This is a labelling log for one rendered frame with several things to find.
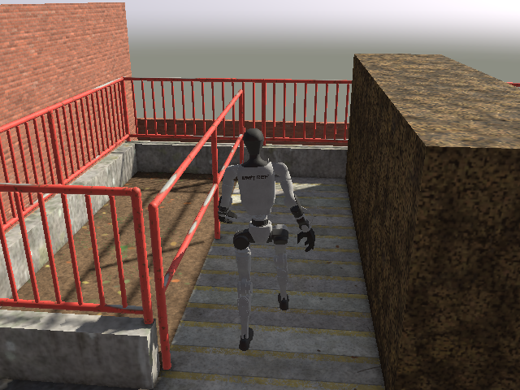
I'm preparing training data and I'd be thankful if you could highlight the robot right upper arm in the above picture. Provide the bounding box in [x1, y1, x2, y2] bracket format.
[272, 162, 297, 208]

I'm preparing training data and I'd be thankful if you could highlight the robot right forearm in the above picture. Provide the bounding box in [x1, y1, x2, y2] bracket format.
[290, 194, 311, 232]

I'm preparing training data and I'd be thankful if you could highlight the robot left forearm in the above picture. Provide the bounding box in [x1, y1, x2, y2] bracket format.
[218, 196, 229, 217]

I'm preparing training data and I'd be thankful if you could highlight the robot right hand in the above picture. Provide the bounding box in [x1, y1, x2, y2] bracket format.
[297, 228, 315, 252]

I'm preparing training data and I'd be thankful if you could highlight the left robot foot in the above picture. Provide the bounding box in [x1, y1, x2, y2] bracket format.
[239, 327, 254, 351]

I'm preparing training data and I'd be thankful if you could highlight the robot left hand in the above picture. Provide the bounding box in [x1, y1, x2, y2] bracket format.
[219, 210, 237, 223]

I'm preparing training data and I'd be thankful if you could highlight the robot left upper arm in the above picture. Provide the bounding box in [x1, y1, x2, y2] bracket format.
[220, 164, 239, 208]

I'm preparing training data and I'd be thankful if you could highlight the left robot thigh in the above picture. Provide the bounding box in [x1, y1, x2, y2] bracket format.
[233, 229, 253, 296]

